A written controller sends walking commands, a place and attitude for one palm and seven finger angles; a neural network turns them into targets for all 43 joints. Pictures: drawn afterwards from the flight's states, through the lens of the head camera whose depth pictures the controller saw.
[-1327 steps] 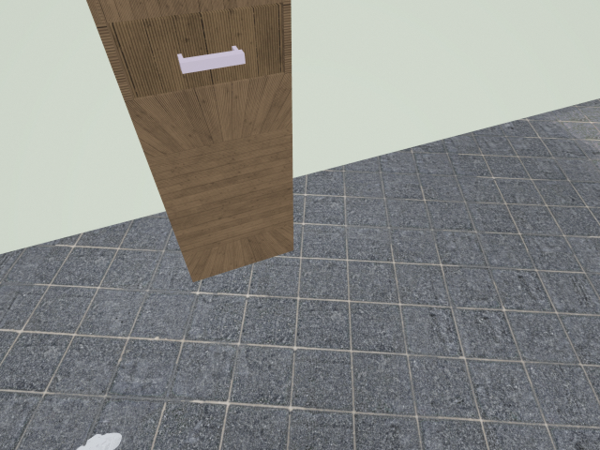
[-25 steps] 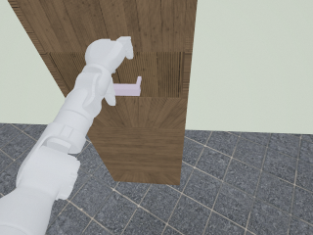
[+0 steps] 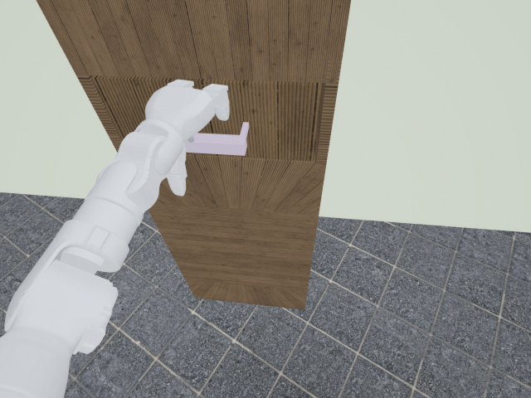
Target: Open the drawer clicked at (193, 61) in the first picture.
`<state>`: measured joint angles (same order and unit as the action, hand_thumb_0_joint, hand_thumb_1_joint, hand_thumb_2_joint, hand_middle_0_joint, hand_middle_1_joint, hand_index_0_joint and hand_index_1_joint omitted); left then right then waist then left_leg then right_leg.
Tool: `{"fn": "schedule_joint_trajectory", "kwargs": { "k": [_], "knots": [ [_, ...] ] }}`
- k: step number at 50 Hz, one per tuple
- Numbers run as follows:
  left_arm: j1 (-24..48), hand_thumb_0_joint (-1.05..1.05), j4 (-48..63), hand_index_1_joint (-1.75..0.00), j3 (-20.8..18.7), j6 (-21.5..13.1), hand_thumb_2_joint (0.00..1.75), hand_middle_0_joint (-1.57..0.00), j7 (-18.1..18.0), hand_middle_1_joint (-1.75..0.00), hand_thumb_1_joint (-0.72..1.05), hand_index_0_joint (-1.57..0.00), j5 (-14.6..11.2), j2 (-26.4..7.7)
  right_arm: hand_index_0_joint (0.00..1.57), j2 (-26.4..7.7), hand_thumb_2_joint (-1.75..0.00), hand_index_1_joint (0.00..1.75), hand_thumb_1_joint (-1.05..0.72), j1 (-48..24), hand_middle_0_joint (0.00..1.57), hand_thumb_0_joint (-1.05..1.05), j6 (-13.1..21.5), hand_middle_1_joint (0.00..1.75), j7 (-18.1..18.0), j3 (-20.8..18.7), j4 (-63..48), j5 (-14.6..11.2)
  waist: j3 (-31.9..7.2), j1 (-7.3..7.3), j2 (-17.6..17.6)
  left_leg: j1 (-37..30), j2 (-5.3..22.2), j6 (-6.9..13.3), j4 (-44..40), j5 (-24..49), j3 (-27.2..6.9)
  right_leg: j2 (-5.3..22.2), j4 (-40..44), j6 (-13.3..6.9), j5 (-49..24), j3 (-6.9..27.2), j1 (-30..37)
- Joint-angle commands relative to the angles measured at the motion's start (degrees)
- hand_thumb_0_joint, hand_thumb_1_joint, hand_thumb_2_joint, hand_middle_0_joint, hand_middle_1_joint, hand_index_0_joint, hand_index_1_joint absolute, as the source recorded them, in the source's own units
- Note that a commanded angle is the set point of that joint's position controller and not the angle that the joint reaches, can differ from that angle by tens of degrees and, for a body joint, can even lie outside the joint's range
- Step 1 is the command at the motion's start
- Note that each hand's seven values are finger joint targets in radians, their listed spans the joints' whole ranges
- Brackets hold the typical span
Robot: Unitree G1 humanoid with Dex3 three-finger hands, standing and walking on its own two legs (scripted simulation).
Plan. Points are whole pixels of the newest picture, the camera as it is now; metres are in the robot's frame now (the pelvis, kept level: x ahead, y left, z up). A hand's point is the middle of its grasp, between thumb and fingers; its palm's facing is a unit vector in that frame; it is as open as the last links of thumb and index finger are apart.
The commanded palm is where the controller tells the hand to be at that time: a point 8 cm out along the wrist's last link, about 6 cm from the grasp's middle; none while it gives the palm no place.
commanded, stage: re-aim the fingers above the handle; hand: left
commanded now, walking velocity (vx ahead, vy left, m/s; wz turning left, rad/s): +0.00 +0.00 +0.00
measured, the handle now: (206, 134) +0.52 +0.12 +0.11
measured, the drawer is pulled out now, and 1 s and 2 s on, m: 0.00 0.00 0.00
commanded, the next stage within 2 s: lower the fingers behind the handle in 1.62 s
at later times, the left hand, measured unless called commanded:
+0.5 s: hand (164, 135) +0.47 +0.17 +0.16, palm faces -0.07 +0.02 -1.00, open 13.6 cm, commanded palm +0.45 +0.15 +0.23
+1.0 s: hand (156, 138) +0.45 +0.18 +0.16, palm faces +0.00 -0.01 -1.00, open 13.7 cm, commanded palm +0.42 +0.15 +0.23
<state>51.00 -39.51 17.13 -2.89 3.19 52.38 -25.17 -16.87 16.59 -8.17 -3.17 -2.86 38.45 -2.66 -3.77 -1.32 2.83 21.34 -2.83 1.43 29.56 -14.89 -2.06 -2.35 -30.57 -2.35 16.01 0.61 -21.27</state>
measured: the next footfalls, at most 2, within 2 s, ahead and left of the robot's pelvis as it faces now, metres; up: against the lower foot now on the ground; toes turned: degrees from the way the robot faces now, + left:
none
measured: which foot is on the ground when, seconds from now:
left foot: down 0.00-1.00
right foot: down 0.00-1.00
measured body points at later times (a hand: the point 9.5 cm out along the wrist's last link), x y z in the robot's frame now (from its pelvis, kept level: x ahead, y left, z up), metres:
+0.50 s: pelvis +0.00 +0.00 +0.00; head +0.02 -0.03 +0.45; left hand +0.47 +0.17 +0.21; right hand +0.10 -0.26 -0.13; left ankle +0.00 +0.11 -0.73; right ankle -0.01 -0.09 -0.73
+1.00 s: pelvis +0.02 +0.01 +0.00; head +0.02 -0.03 +0.45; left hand +0.45 +0.18 +0.22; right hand +0.15 -0.22 -0.13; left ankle +0.00 +0.11 -0.73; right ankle -0.01 -0.09 -0.73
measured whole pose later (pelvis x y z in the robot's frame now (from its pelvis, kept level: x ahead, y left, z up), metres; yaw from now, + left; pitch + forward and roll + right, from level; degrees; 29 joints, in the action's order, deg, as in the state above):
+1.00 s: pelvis +0.02 +0.01 +0.00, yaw -2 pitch +6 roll +1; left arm 41.9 -30.9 13.0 12.1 6.4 53.2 -25.6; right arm -14.1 11.3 -13.2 0.1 1.1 35.6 -3.7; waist -5.9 0.4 5.0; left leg 16.9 -3.1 2.1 25.7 -14.6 -0.2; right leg -2.0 -28.3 -1.6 16.0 2.6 -18.0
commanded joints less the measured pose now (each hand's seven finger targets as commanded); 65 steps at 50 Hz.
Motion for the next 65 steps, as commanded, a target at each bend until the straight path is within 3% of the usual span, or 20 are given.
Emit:
{"fn": "schedule_joint_trajectory", "kwargs": {
  "k": [1, 3, 7, 11, 15, 20, 23, 28, 30, 33, 36, 38, 41, 43, 48, 51, 53, 57, 63, 65],
  "knots": [
    [39.8, 0.00, 11.0, -1.20, -9.3, 1.0, 0.30, -0.30, -6.9, -1.20, -0.50, -0.30, -0.9, -10.3, 0.20, -4.6, -0.90, 0.30, -0.90, -1.2, 0.20, 0.00, 2.2, 0.30, 0.9, -1.2, -4.6, 0.0, -22.7, -2.61, 0.0, -12.7, 0.6, 0.4, -1.0, 17.2, 1.7, 0.4, 3.4, -0.4, -14.4, 0.1, 4.4],
    [36.1, 0.00, 2.7, -1.20, -13.7, 4.1, 0.30, -0.30, -8.4, -1.20, -0.50, -0.30, -0.4, -14.4, 0.20, -5.4, -0.90, 0.30, -0.90, -2.0, 0.20, 0.00, 1.6, 0.30, 1.2, -0.5, -3.4, 0.0, -20.9, -1.11, -3.5, -7.8, 0.7, 0.1, -2.4, 16.2, 2.5, 0.8, 3.8, -0.4, -14.7, 0.2, 7.6],
    [31.3, 0.00, -6.0, -1.20, -14.0, 11.1, 0.30, -0.30, -8.1, -1.20, -0.50, -0.30, 2.6, -15.1, 0.20, -5.5, -0.90, 0.30, -0.90, -4.1, 0.20, 0.00, 0.4, 0.30, 1.5, 0.7, -3.8, 0.1, -18.9, 0.58, -7.1, -3.0, 1.4, 0.1, -3.4, 16.9, 3.6, 1.4, 2.9, 0.1, -17.6, 0.3, 10.3],
    [28.4, 0.00, -7.7, -1.20, -15.5, 13.4, 0.30, -0.30, -6.4, -1.20, -0.50, -0.30, 5.1, -19.1, 0.20, -5.5, -0.90, 0.30, -0.90, -6.4, 0.20, 0.00, -1.4, 0.30, 0.4, 1.6, -5.4, -0.1, -17.2, 1.40, -12.0, 0.6, 1.5, 0.6, -4.1, 13.9, 4.5, 2.4, 3.7, 1.0, -17.1, 1.4, 13.3],
    [26.8, 0.00, -7.4, -1.20, -16.1, 12.9, 0.30, -0.30, -4.7, -1.20, -0.50, -0.30, 6.1, -21.2, 0.20, -5.3, -0.90, 0.30, -0.90, -7.7, 0.20, 0.00, -2.1, 0.30, -0.7, 2.0, -7.0, -0.2, -16.9, 1.75, -11.6, 1.1, 1.6, 0.7, -4.5, 11.2, 4.9, 3.0, 4.0, 1.2, -14.8, 2.1, 14.2],
    [26.9, 0.00, -3.9, -1.20, -13.9, 9.1, 0.30, -0.30, -1.3, -1.20, -0.50, -0.30, 5.0, -18.8, 0.20, -5.4, -0.90, 0.30, -0.90, -7.0, 0.20, 0.00, -1.5, 0.30, -1.5, 1.5, -9.2, -0.4, -17.0, 0.13, -9.8, -0.9, 1.7, 1.3, -4.3, 8.2, 5.0, 3.2, 4.7, 1.5, -12.5, 2.6, 12.7],
    [31.7, 0.00, 6.3, -1.20, -6.0, 4.1, 0.30, -0.30, 1.0, -1.20, -0.50, -0.30, 2.5, -8.8, 0.20, -4.7, -0.90, 0.30, -0.90, -5.7, 0.20, 0.00, -0.1, 0.30, -1.2, 0.3, -10.7, -0.6, -19.0, -2.46, -6.3, -6.6, 1.5, 1.9, -2.9, 9.6, 4.2, 3.0, 4.9, 1.2, -13.0, 2.3, 9.7],
    [39.2, 0.00, 23.5, -1.20, 0.2, -2.8, 0.30, -0.30, 0.7, -1.20, -0.50, -0.30, -2.2, -1.6, 0.20, -3.8, -0.90, 0.30, -0.90, -2.7, 0.20, 0.00, 2.7, 0.30, -0.4, -1.5, -9.4, -0.4, -24.3, -4.44, 2.9, -18.4, 0.7, 1.9, -0.1, 17.1, 1.3, 1.4, 4.0, 0.0, -13.4, 1.3, 2.9],
    [35.8, 0.00, 26.0, -1.20, -3.1, -3.4, 0.30, -0.30, -1.6, -1.20, -0.50, -0.30, -3.1, -3.6, 0.20, -3.8, -0.90, 0.30, -0.90, -2.9, 0.20, 0.00, 3.1, 0.30, 0.5, -1.9, -8.2, -0.1, -25.2, -3.03, 4.3, -20.5, 0.9, 0.9, 0.2, 20.2, 0.3, 0.6, 3.1, -0.5, -14.2, 0.3, 2.1],
    [29.2, 0.00, 19.4, -1.20, -13.2, -1.1, 0.30, -0.30, -5.7, -1.20, -0.50, -0.30, -3.5, -12.6, 0.20, -4.4, -0.90, 0.30, -0.90, -4.2, 0.20, 0.00, 1.8, 0.30, 1.6, -1.1, -6.4, 0.1, -24.1, 1.06, -0.6, -14.4, 0.6, -0.5, -1.3, 22.2, 1.0, 0.4, 3.0, -1.0, -16.7, -0.4, 8.0],
    [24.3, 0.00, 6.4, -1.20, -16.5, 5.3, 0.30, -0.30, -9.0, -1.20, -0.50, -0.30, -1.7, -14.4, 0.20, -4.5, -0.90, 0.30, -0.90, -7.1, 0.20, 0.00, 0.5, 0.30, 2.1, 0.7, -4.7, -0.2, -13.7, 2.69, -7.5, -4.7, 1.2, -0.5, -4.7, 14.5, 2.8, 0.7, 4.0, -0.4, -12.4, -0.9, 8.3],
    [22.2, 0.00, 3.1, -1.20, -19.2, 8.3, 0.30, -0.30, -9.6, -1.20, -0.50, -0.30, 0.0, -19.1, 0.20, -5.1, -0.90, 0.30, -0.90, -9.0, 0.20, 0.00, -0.5, 0.30, 1.5, 1.3, -5.2, 0.0, -14.1, 3.91, -10.6, -2.0, 1.4, -0.4, -5.6, 13.3, 3.8, 1.6, 5.1, 0.0, -11.9, 0.4, 12.5],
    [19.3, 0.00, 3.3, -1.20, -16.6, 12.8, 0.30, -0.30, -8.8, -1.20, -0.50, -0.30, 4.7, -18.3, 0.20, -4.3, -0.90, 0.30, -0.90, -11.7, 0.20, 0.00, -1.7, 0.30, 1.7, 2.1, -6.6, 0.2, -20.0, 5.20, -7.2, -2.6, 1.8, -0.3, -5.4, 17.7, 4.5, 2.5, 3.2, 0.1, -18.3, 1.4, 17.5],
    [15.5, 0.00, 6.9, -1.20, -15.1, 14.7, 0.30, -0.30, -5.9, -1.20, -0.50, -0.30, 5.2, -16.7, 0.20, -5.0, -0.90, 0.30, -0.90, -11.9, 0.20, 0.00, -2.4, 0.30, 2.3, 1.4, -9.0, 0.0, -24.7, 4.68, -7.7, -4.7, 1.9, 0.1, -4.5, 22.1, 4.4, 2.7, 2.2, 0.0, -23.8, 1.3, 20.4],
    [12.5, 0.00, 24.2, -1.20, -2.7, 13.9, 0.30, -0.30, 4.5, -1.20, -0.50, -0.30, -0.2, -3.5, 0.20, -5.1, -0.90, 0.30, -0.90, -13.1, 0.20, 0.00, -2.9, 0.30, 2.9, 0.4, -13.6, -1.4, -21.1, 0.01, -8.4, -13.3, 1.3, 2.1, -2.6, 24.6, 3.3, 2.4, 3.3, 0.7, -26.7, 0.7, 13.9],
    [17.8, 0.00, 36.3, -1.20, -1.8, 8.9, 0.30, -0.30, 6.1, -1.20, -0.50, -0.30, -2.2, -4.3, 0.20, -4.1, -0.90, 0.30, -0.90, -12.9, 0.20, 0.00, -1.4, 0.30, 2.4, 0.6, -13.5, -1.2, -21.3, -0.77, -3.9, -18.2, 0.7, 2.3, -1.3, 26.6, 1.3, 1.6, 3.0, 0.6, -24.6, 0.8, 10.1],
    [23.3, 0.00, 40.8, -1.20, -2.3, 5.1, 0.30, -0.30, 4.8, -1.20, -0.50, -0.30, -3.1, -5.9, 0.20, -3.8, -0.90, 0.30, -0.90, -12.4, 0.20, 0.00, -0.4, 0.30, 1.9, 0.7, -12.1, -0.7, -20.4, -1.29, 0.0, -19.6, 0.5, 1.6, -0.8, 26.0, 0.6, 1.5, 3.2, 0.0, -21.7, 0.7, 7.8],
    [27.3, 0.00, 34.3, -1.20, -8.0, 2.2, 0.30, -0.30, -2.2, -1.20, -0.50, -0.30, -3.0, -8.2, 0.20, -2.7, -0.90, 0.30, -0.90, -10.0, 0.20, 0.00, 1.1, 0.30, 1.9, 0.6, -8.2, -0.3, -19.4, 0.02, 0.3, -18.6, 0.6, -0.7, -0.9, 24.9, 0.0, 0.3, 3.0, -0.9, -17.2, -1.0, 4.6],
    [24.1, 0.00, 10.4, -1.20, -17.5, 8.4, 0.30, -0.30, -8.9, -1.20, -0.50, -0.30, -0.6, -17.2, 0.20, -3.5, -0.90, 0.30, -0.90, -12.3, 0.20, 0.00, -0.6, 0.30, 1.9, 2.4, -5.1, 0.0, -18.1, 3.41, -8.7, -6.6, 0.6, -1.0, -4.1, 17.4, 3.2, 1.8, 3.8, -0.3, -16.3, 0.0, 13.5],
    [23.7, 0.00, 5.3, -1.20, -13.8, 12.1, 0.30, -0.30, -8.1, -1.20, -0.50, -0.30, 1.9, -14.6, 0.20, -3.4, -0.90, 0.30, -0.90, -13.5, 0.20, 0.00, -1.4, 0.30, 1.8, 2.7, -5.4, 0.1, -17.8, 3.42, -7.0, -5.2, 1.1, -1.0, -4.6, 17.0, 4.0, 2.3, 3.5, 0.1, -17.2, 0.2, 13.6]
  ]
}}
